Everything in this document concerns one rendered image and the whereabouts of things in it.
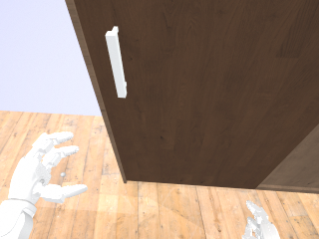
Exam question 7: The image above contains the robot right hand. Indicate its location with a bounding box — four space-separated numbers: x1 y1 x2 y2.
241 200 280 239

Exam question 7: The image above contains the left robot forearm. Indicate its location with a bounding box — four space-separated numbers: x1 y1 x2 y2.
0 198 37 239

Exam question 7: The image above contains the robot left hand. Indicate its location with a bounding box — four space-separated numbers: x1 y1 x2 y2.
8 131 88 205

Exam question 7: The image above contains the handle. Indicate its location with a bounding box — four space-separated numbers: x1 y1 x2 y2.
105 26 127 99

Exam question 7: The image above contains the wardrobe door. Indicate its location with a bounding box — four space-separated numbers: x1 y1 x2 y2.
260 123 319 188
74 0 319 189

